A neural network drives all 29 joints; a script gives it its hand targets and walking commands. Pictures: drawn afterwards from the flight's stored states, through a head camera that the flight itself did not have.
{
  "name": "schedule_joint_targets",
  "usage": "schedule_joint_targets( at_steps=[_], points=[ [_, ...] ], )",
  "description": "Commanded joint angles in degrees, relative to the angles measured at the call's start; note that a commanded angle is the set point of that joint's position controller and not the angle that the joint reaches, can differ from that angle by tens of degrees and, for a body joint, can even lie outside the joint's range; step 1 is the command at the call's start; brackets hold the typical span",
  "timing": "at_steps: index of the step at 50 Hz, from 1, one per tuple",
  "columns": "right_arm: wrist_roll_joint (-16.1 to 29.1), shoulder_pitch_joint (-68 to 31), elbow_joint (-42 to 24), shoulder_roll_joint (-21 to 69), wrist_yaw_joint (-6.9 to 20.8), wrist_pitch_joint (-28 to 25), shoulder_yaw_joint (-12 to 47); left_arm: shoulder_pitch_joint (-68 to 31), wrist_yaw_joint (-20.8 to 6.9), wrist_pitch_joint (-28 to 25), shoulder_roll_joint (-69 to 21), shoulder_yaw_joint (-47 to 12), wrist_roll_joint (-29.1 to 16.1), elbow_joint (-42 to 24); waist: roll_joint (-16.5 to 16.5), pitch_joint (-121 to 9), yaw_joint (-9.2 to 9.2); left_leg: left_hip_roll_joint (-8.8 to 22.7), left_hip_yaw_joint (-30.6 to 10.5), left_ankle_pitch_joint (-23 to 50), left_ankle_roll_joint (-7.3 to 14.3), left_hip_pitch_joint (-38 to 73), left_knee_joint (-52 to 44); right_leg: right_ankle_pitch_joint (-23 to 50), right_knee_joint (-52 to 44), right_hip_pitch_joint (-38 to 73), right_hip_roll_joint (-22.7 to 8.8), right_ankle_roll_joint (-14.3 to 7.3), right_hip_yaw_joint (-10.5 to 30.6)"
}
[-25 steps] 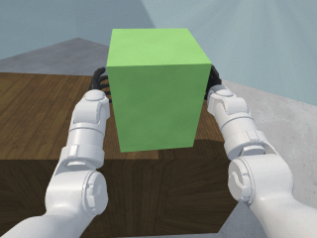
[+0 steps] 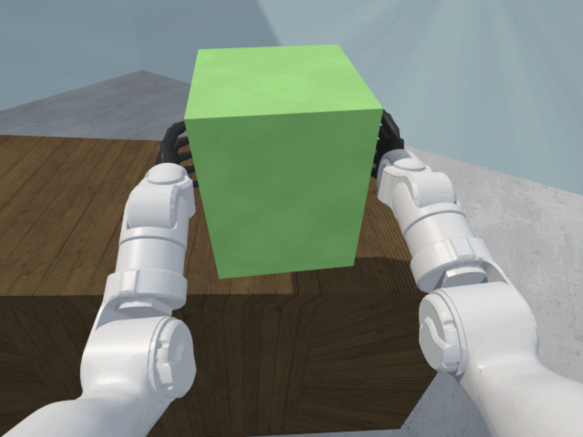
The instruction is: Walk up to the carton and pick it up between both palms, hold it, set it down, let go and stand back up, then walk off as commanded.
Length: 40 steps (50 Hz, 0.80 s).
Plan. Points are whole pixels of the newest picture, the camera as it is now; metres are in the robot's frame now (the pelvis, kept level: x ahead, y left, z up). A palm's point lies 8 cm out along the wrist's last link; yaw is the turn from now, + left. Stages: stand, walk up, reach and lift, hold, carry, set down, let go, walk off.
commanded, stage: hold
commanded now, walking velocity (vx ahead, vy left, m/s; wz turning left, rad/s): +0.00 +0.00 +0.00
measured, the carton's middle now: (278, 161) +0.44 +0.01 +0.22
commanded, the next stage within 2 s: none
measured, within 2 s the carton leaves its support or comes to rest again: neither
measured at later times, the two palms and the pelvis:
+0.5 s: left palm (174, 171) +0.40 +0.15 +0.22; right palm (393, 156) +0.40 -0.14 +0.26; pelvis +0.00 +0.00 +0.00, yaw +0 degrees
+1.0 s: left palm (175, 173) +0.40 +0.14 +0.22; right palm (394, 156) +0.40 -0.14 +0.26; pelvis +0.00 +0.00 +0.00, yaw +0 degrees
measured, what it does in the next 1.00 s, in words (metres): stands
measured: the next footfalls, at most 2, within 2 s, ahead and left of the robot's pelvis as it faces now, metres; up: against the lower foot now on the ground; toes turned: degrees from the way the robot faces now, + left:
none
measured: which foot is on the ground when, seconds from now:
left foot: down 0.00-1.00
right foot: down 0.00-1.00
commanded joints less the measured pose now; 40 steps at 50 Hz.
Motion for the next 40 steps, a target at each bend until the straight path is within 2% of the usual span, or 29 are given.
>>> schedule_joint_targets(
  at_steps=[1,2,6,8,9,10,12,13,14,16,18,19,20,22,23,24,26,27,28,29,30,31,32,33,34,36,37,38,40],
  points=[
    [11.6,-42.0,-19.2,38.2,3.4,-1.6,13.7,-53.8,-9.5,-3.7,-33.9,-28.4,-11.2,-17.6,4.3,-27.1,-0.81,1.0,-4.9,-6.4,-2.4,40.3,1.0,2.4,-11.3,-5.6,1.8,2.8,1.3],
    [11.5,-40.3,-18.3,38.0,3.4,-1.3,12.9,-55.3,-9.7,-3.7,-34.6,-29.2,-11.8,-18.5,6.5,-27.9,-1.92,0.8,-4.1,-5.3,-2.7,40.3,1.1,3.6,-10.9,-5.6,1.7,2.4,1.7],
    [11.0,-40.3,-16.2,38.2,3.4,-1.1,13.3,-51.2,-10.3,-3.1,-33.6,-26.9,-9.9,-14.5,3.6,-22.4,-1.21,1.1,-4.5,-8.8,-2.4,38.9,-0.3,0.2,-11.7,-6.5,1.6,2.8,1.2],
    [11.0,-42.5,-16.6,36.8,3.6,-1.0,12.2,-54.1,-10.4,-3.0,-33.6,-27.0,-9.7,-16.1,5.8,-24.7,-1.18,1.7,-4.7,-8.3,-2.8,39.4,-0.4,-0.2,-11.3,-5.8,1.6,2.4,1.2],
    [11.0,-40.6,-13.6,37.1,3.7,-0.2,12.1,-53.8,-10.6,-3.2,-32.1,-25.7,-9.8,-15.4,4.6,-23.4,-0.81,1.7,-4.9,-9.7,-2.4,38.4,-0.4,-1.0,-11.6,-5.9,1.3,2.6,1.5],
    [9.4,-40.4,-11.4,36.7,4.1,-0.2,10.5,-56.3,-10.4,-3.3,-33.2,-26.2,-9.6,-15.9,6.3,-21.8,-1.38,1.2,-4.5,-12.0,-2.7,37.6,-1.5,-3.4,-12.0,-7.4,1.5,2.3,1.2],
    [11.4,-42.0,-15.7,38.1,4.2,-1.0,13.0,-54.8,-10.4,-3.4,-33.2,-27.2,-10.6,-16.9,5.1,-24.9,-0.66,1.6,-4.6,-9.6,-2.1,38.8,-0.8,-0.4,-11.2,-6.0,1.8,2.4,1.4],
    [12.7,-42.2,-22.1,38.3,4.1,-1.0,15.4,-52.0,-10.5,-3.1,-34.2,-28.8,-12.0,-17.8,4.2,-27.7,-0.87,1.3,-4.7,-5.9,-2.6,38.8,0.3,3.9,-10.8,-4.3,1.6,2.9,1.9],
    [12.4,-43.4,-22.9,38.3,3.7,-1.3,14.4,-55.6,-10.2,-4.0,-35.6,-30.8,-13.4,-20.4,5.6,-32.2,-2.31,1.1,-5.0,-4.0,-3.0,40.0,1.5,5.0,-10.3,-3.6,1.8,2.8,1.3],
    [12.0,-40.2,-16.0,38.9,3.5,-0.1,13.5,-55.3,-10.2,-3.5,-34.2,-28.8,-11.6,-17.4,5.8,-24.3,-1.98,1.0,-5.4,-7.9,-2.8,38.8,0.4,1.1,-10.9,-6.0,1.8,2.7,0.8],
    [12.3,-40.6,-17.2,40.0,4.1,-0.8,14.3,-59.3,-9.3,-3.9,-33.7,-29.8,-12.0,-24.4,7.6,-29.8,-0.57,1.3,-4.8,-6.3,-3.3,40.7,1.1,2.1,-10.0,-5.4,1.9,2.4,0.8],
    [12.3,-42.4,-18.3,39.4,4.2,-1.0,14.0,-59.6,-9.2,-3.8,-34.5,-29.5,-12.0,-23.1,7.8,-29.7,-0.67,1.4,-4.9,-7.4,-3.2,40.4,0.9,0.3,-10.5,-6.9,1.7,2.2,0.7],
    [11.9,-41.5,-21.6,39.7,3.8,-1.0,15.1,-55.4,-9.3,-2.9,-35.2,-30.8,-12.5,-23.1,7.4,-31.2,-1.12,1.1,-4.2,-2.2,-3.1,41.2,1.6,5.3,-10.1,-4.8,2.1,2.2,0.9],
    [14.2,-41.4,-25.1,38.9,3.2,-0.7,17.0,-53.3,-9.5,-3.1,-35.7,-31.4,-13.6,-22.3,6.0,-32.8,-1.76,0.8,-5.4,-0.4,-3.2,42.3,2.7,7.7,-10.2,-3.3,2.1,3.0,0.9],
    [13.8,-41.5,-23.0,38.7,3.1,-0.3,16.4,-53.8,-9.8,-2.8,-34.0,-30.0,-12.5,-19.9,6.5,-29.8,-1.34,0.4,-4.8,-1.4,-2.6,40.5,2.5,7.1,-10.4,-3.9,1.7,3.3,1.2],
    [14.4,-40.8,-23.4,38.9,3.1,0.3,17.2,-51.6,-9.8,-2.6,-34.1,-29.3,-11.8,-20.4,3.8,-27.7,-0.79,0.8,-5.2,-2.1,-2.4,40.6,1.7,6.0,-10.9,-3.8,1.8,3.4,1.5],
    [13.7,-38.3,-19.4,38.8,2.6,0.8,16.5,-50.1,-10.4,-1.9,-32.9,-27.9,-10.1,-18.9,6.2,-25.3,-0.50,0.4,-3.8,-0.8,-2.5,39.2,1.7,6.9,-10.5,-2.6,2.0,3.0,1.0],
    [13.3,-36.3,-17.6,40.5,2.4,1.7,16.7,-49.9,-11.0,-1.6,-30.8,-24.9,-8.9,-16.4,3.1,-21.8,0.13,-0.5,-3.1,-3.7,-1.7,37.8,0.9,5.3,-11.0,-2.4,1.6,3.9,1.0],
    [14.2,-38.4,-22.3,40.2,2.6,1.0,17.9,-50.8,-10.7,-1.6,-33.1,-27.8,-10.1,-21.9,6.2,-27.9,-0.02,0.1,-3.3,2.0,-2.5,39.5,2.1,9.5,-9.8,-1.0,2.1,3.0,1.5],
    [13.6,-36.8,-17.7,36.8,2.2,2.2,15.2,-49.7,-11.1,-1.0,-31.2,-25.4,-9.1,-17.9,5.7,-22.6,-0.93,-0.2,-3.2,-3.2,-2.4,37.8,1.4,4.6,-11.1,-1.8,1.7,3.1,1.6],
    [13.7,-36.7,-17.9,36.5,2.7,1.7,14.7,-53.7,-11.1,-2.0,-31.8,-27.6,-10.6,-22.0,7.4,-26.2,-2.34,0.3,-4.3,-3.5,-3.0,39.1,1.6,4.5,-10.7,-2.3,1.7,2.7,1.3],
    [13.2,-37.4,-20.5,37.3,2.1,1.7,15.0,-51.9,-11.3,-1.9,-33.7,-28.9,-11.2,-21.9,6.7,-26.5,-2.51,0.4,-3.6,-2.3,-3.2,39.0,1.8,5.5,-10.5,-1.9,1.9,2.8,1.6],
    [13.4,-40.2,-19.2,35.4,2.5,1.6,14.1,-52.0,-11.4,-1.7,-32.7,-27.4,-10.3,-17.2,5.5,-22.5,-2.02,0.6,-4.3,-7.3,-2.9,38.3,0.8,0.3,-11.7,-4.3,1.9,3.1,1.4],
    [13.0,-38.5,-18.4,39.2,2.8,1.5,14.7,-56.1,-10.9,-2.6,-32.8,-28.6,-11.2,-22.5,6.0,-26.4,-1.02,0.8,-4.5,-5.8,-2.9,37.9,0.8,2.0,-10.4,-3.3,1.9,2.9,1.1],
    [14.7,-39.6,-23.3,40.2,2.7,1.0,17.0,-53.5,-11.0,-2.2,-32.8,-29.9,-12.3,-24.0,6.5,-30.0,-0.80,0.5,-4.2,-1.8,-2.8,39.3,1.8,6.7,-9.8,-1.6,1.9,2.9,1.6],
    [14.5,-38.3,-20.5,39.2,2.9,1.6,16.7,-53.8,-10.7,-1.9,-33.0,-29.0,-11.2,-23.7,7.1,-27.8,-0.75,1.3,-5.1,-2.3,-3.2,40.7,1.8,5.5,-10.1,-3.0,2.0,2.8,1.1],
    [15.0,-39.7,-24.2,38.0,2.5,1.7,17.1,-51.4,-10.7,-1.9,-33.1,-29.3,-12.0,-20.9,4.3,-27.7,-0.87,0.7,-4.7,-2.1,-2.8,39.8,1.8,6.3,-10.5,-3.1,2.3,3.2,1.4],
    [14.6,-37.0,-20.5,37.8,2.7,1.9,15.8,-52.8,-10.7,-2.1,-34.1,-29.8,-11.8,-22.3,7.4,-27.9,-1.68,1.2,-5.4,-4.0,-3.4,40.6,1.5,4.0,-10.7,-3.8,2.1,2.3,1.2],
    [16.0,-36.4,-24.5,39.1,3.1,1.4,17.5,-55.0,-9.6,-2.5,-34.0,-33.4,-14.0,-29.0,8.4,-34.7,-1.97,1.6,-6.2,0.2,-4.0,43.5,2.8,9.2,-9.1,-2.5,2.3,2.6,1.4]
  ],
)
